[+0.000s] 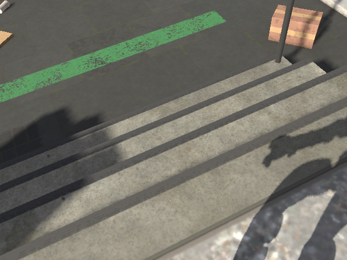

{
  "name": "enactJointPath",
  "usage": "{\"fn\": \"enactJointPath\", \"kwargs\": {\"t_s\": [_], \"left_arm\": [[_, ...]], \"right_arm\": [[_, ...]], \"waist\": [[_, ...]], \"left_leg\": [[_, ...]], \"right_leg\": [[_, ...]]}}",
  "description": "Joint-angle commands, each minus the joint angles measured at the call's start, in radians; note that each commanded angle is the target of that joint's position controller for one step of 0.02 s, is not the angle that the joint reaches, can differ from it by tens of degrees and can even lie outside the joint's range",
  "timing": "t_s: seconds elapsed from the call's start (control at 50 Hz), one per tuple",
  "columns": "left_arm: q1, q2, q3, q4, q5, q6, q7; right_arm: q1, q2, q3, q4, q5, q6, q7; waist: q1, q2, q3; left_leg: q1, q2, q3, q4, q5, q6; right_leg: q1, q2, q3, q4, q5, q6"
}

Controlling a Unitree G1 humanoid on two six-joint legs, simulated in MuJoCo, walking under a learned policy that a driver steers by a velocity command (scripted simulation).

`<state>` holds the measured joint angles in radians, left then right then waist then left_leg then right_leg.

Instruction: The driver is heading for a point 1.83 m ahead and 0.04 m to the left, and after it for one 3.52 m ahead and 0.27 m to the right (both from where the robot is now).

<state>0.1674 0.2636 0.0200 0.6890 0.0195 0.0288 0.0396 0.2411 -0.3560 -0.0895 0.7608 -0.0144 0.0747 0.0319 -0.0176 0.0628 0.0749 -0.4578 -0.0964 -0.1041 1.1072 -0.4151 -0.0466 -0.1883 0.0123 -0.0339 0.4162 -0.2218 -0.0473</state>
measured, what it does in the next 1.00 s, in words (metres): steps on the spot: left foot, then right foot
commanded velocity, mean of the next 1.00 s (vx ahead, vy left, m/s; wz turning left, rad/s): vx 0.01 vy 0.00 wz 0.23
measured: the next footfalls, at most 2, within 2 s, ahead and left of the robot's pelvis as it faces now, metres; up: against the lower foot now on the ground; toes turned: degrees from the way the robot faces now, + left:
left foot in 0.26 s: +0.01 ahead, +0.12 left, +0.00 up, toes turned +8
right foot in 0.70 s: +0.03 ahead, -0.07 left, +0.00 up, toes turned +12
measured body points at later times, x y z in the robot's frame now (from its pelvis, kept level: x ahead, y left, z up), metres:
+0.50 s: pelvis -0.02 +0.05 +0.00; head +0.00 +0.08 +0.45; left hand +0.00 +0.33 -0.14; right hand +0.17 -0.17 -0.10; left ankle -0.03 +0.12 -0.74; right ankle -0.01 -0.10 -0.69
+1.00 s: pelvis -0.01 +0.03 +0.00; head -0.01 +0.02 +0.45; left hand -0.02 +0.28 -0.15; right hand +0.07 -0.22 -0.15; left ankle -0.03 +0.12 -0.74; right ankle -0.01 -0.08 -0.74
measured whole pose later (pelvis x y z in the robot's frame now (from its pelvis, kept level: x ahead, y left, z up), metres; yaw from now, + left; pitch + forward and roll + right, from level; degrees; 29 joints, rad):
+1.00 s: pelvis -0.01 +0.03 +0.00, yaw +12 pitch -2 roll +0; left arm 0.26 0.22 0.01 0.99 0.01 0.01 0.02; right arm 0.27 -0.24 -0.01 1.04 -0.02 0.02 -0.02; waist 0.00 0.00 0.01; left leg -0.17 -0.07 -0.04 0.46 -0.31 0.07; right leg -0.14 0.02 0.00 0.44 -0.30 -0.04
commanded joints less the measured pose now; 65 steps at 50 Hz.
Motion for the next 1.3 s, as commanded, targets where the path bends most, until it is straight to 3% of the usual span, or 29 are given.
{"fn": "enactJointPath", "kwargs": {"t_s": [0.02,0.18,0.24,0.26,0.28,0.3,0.32,0.36,0.4,0.44,0.56,0.64,0.68,0.7,0.72,0.76,0.9,0.96,0.98,1.02,1.04,1.08,1.14,1.18,1.2,1.22,1.24,1.26,1.3], "left_arm": [[0.042,0.157,0.046,-0.04,0.001,-0.016,0.004],[0.051,0.2,0.067,-0.012,0.009,-0.016,-0.024],[0.036,0.205,0.067,0.003,-0.01,-0.005,-0.031],[0.078,0.182,0.061,0.015,-0.011,-0.004,-0.034],[0.139,0.072,0.033,-0.015,0.011,0.004,-0.044],[0.044,0.098,0.033,-0.04,-0.001,0.025,-0.025],[0.028,0.136,0.043,-0.028,-0.01,0.037,-0.021],[0.061,0.141,0.048,0.017,-0.017,0.034,-0.031],[0.108,0.143,0.051,0.055,-0.001,0.035,-0.037],[0.115,0.123,0.046,0.072,-0.007,0.038,-0.041],[0.078,0.09,0.034,0.1,-0.006,0.042,-0.027],[0.11,0.071,0.026,0.138,-0.013,0.028,-0.01],[0.149,0.067,0.018,0.168,-0.002,0.007,-0.004],[0.157,0.099,0.018,0.173,0.009,-0.006,-0.002],[0.089,0.141,0.025,0.179,-0.007,-0.013,-0.01],[0.08,0.081,0.011,0.19,-0.009,-0.026,-0.024],[0.104,0.063,0.001,0.265,-0.01,-0.03,-0.01],[0.135,0.104,0.019,0.287,-0.004,-0.02,-0.012],[0.151,0.114,0.024,0.289,-0.002,-0.015,-0.014],[0.215,0.134,0.037,0.314,-0.003,-0.016,-0.014],[0.217,0.131,0.042,0.32,0.0,-0.022,-0.014],[0.198,0.129,0.047,0.315,0.007,-0.04,-0.019],[0.153,0.122,0.053,0.312,-0.003,-0.057,-0.027],[0.12,0.117,0.056,0.305,-0.008,-0.056,-0.03],[0.119,0.097,0.051,0.299,-0.003,-0.061,-0.031],[0.087,0.036,0.034,0.271,0.002,-0.071,-0.038],[0.071,0.001,0.025,0.228,0.0,-0.078,-0.045],[0.031,0.075,0.042,0.222,0.019,-0.078,-0.049],[0.054,0.039,0.035,0.247,0.004,-0.09,-0.069]], "right_arm": [[-0.022,-0.063,-0.01,-0.066,0.003,-0.001,0.009],[-0.074,-0.024,0.017,-0.104,0.015,-0.001,0.017],[-0.001,-0.011,0.024,-0.08,0.003,-0.02,0.001],[0.013,-0.048,0.019,-0.076,-0.016,-0.034,-0.01],[0.006,-0.134,0.012,-0.101,-0.022,-0.047,-0.019],[0.041,-0.181,-0.003,-0.093,-0.001,-0.053,-0.023],[0.023,-0.117,0.013,-0.078,0.002,-0.055,-0.022],[-0.092,-0.042,0.042,-0.082,-0.003,-0.052,-0.03],[-0.084,-0.026,0.052,-0.072,0.002,-0.059,-0.043],[-0.068,-0.016,0.059,-0.056,0.002,-0.066,-0.045],[-0.042,-0.018,0.067,0.003,-0.008,-0.069,-0.049],[-0.062,-0.01,0.071,0.036,-0.007,-0.072,-0.054],[-0.069,0.009,0.078,0.051,0.003,-0.076,-0.057],[-0.045,0.029,0.084,0.059,0.002,-0.082,-0.055],[-0.002,0.031,0.079,0.08,0.006,-0.076,-0.051],[-0.015,0.0,0.071,0.128,-0.002,-0.071,-0.056],[0.007,0.031,0.075,0.227,0.003,-0.074,-0.06],[0.02,0.012,0.065,0.247,-0.004,-0.064,-0.058],[0.003,0.012,0.063,0.24,-0.011,-0.062,-0.053],[-0.034,0.064,0.072,0.216,-0.02,-0.072,-0.04],[-0.05,0.067,0.074,0.205,-0.029,-0.082,-0.035],[-0.052,0.035,0.063,0.193,-0.023,-0.101,-0.024],[-0.024,0.05,0.061,0.194,-0.01,-0.124,-0.014],[0.111,0.072,0.057,0.247,-0.005,-0.13,-0.019],[0.198,0.05,0.047,0.277,-0.007,-0.135,-0.026],[0.313,-0.014,0.031,0.297,-0.021,-0.144,-0.038],[0.418,-0.113,0.008,0.321,-0.014,-0.141,-0.037],[0.339,-0.06,0.02,0.31,-0.018,-0.136,-0.04],[0.195,-0.005,0.035,0.256,-0.015,-0.153,-0.035]], "waist": [[0.04,-0.199,-0.071],[0.05,-0.253,-0.104],[-0.008,-0.214,-0.117],[-0.015,-0.109,-0.13],[0.034,0.189,-0.166],[-0.04,0.184,-0.14],[-0.018,0.083,-0.099],[0.034,0.066,-0.048],[0.035,0.075,-0.084],[0.033,0.042,-0.104],[0.006,0.062,-0.06],[0.027,0.04,-0.07],[0.056,-0.015,-0.089],[0.04,-0.061,-0.106],[-0.024,-0.161,-0.044],[0.016,-0.133,-0.034],[0.02,-0.086,-0.03],[0.031,-0.103,-0.012],[0.043,-0.12,0.035],[0.063,-0.209,0.091],[0.063,-0.212,0.109],[0.046,-0.169,0.077],[0.011,-0.183,0.064],[-0.048,-0.153,0.048],[-0.077,-0.098,0.026],[-0.124,0.094,-0.01],[-0.134,0.257,-0.026],[-0.084,0.079,0.057],[-0.012,-0.015,0.078]], "left_leg": [[-0.107,0.026,0.039,-0.023,-0.008,-0.022],[0.126,0.06,0.143,-0.358,-0.059,0.029],[0.299,0.039,0.159,-0.682,0.146,0.069],[0.414,0.096,0.046,-0.817,0.252,0.082],[0.548,0.416,-0.326,-0.845,0.52,0.135],[0.37,0.487,-0.346,-0.795,0.734,0.285],[0.363,0.425,-0.268,-0.797,0.7,0.298],[0.338,0.309,-0.143,-0.818,0.62,0.236],[0.374,0.271,-0.087,-0.804,0.736,0.227],[0.387,0.273,-0.074,-0.807,0.725,0.227],[0.349,0.273,-0.121,-0.821,0.503,0.241],[0.3,0.269,-0.157,-0.796,0.447,0.236],[0.216,0.241,-0.152,-0.779,0.371,0.173],[0.177,0.204,-0.127,-0.759,0.313,0.14],[0.228,0.119,-0.056,-0.81,0.252,0.129],[0.328,0.129,-0.053,-0.798,0.3,0.126],[0.318,0.142,-0.051,-0.808,0.322,0.114],[0.23,0.078,-0.009,-0.729,-0.06,0.141],[0.138,0.063,-0.002,-0.682,-0.157,0.149],[0.019,0.031,0.1,-0.503,-0.075,0.136],[-0.006,0.067,0.12,-0.417,-0.004,0.127],[-0.049,0.102,0.102,-0.34,-0.033,0.122],[0.109,0.088,0.15,-0.491,0.005,0.127],[0.376,0.035,0.208,-0.661,0.132,0.129],[0.527,0.049,0.158,-0.703,0.109,0.133],[0.631,0.256,-0.141,-0.863,-0.112,0.163],[0.649,0.466,-0.548,-1.015,-0.363,0.271],[0.552,0.478,-0.532,-1.002,-0.363,0.3],[0.471,0.387,-0.33,-1.004,-0.144,0.256]], "right_leg": [[0.171,-0.251,0.159,-0.099,0.388,-0.166],[0.097,-0.293,0.067,-0.03,0.456,-0.157],[0.024,-0.267,0.024,0.089,0.412,-0.096],[-0.074,-0.231,-0.019,0.195,0.265,-0.032],[-0.283,-0.125,-0.106,0.439,-0.317,0.048],[-0.286,-0.044,-0.005,0.51,-0.409,0.055],[-0.284,-0.066,0.04,0.564,-0.36,0.055],[-0.273,-0.071,0.052,0.545,-0.232,0.057],[-0.242,-0.056,0.039,0.568,-0.17,0.068],[-0.215,-0.051,0.043,0.541,-0.152,0.077],[-0.144,-0.034,0.043,0.304,-0.192,0.07],[-0.026,-0.018,0.037,0.108,-0.133,0.044],[0.144,-0.065,0.086,-0.083,0.106,0.03],[0.204,-0.148,0.173,-0.102,0.176,0.016],[0.07,-0.166,0.191,-0.065,0.212,-0.015],[0.008,-0.134,0.156,-0.082,0.139,0.0],[0.038,-0.118,0.144,-0.102,0.102,-0.002],[0.005,-0.094,0.176,-0.112,-0.356,-0.049],[-0.012,-0.123,0.236,-0.144,-0.5,-0.081],[0.013,-0.255,0.42,-0.266,-0.634,-0.161],[0.004,-0.318,0.482,-0.307,-0.597,-0.194],[0.044,-0.325,0.468,-0.32,-0.479,-0.202],[-0.027,-0.24,0.311,-0.274,-0.345,-0.157],[-0.181,-0.173,0.214,-0.169,-0.334,-0.128],[-0.287,-0.136,0.174,-0.063,-0.332,-0.108],[-0.398,-0.044,0.056,0.232,-0.288,-0.07],[-0.565,0.059,-0.027,0.489,-0.357,-0.054],[-0.599,-0.017,0.058,0.638,-0.305,-0.071],[-0.562,-0.074,0.089,0.663,-0.122,-0.068]]}}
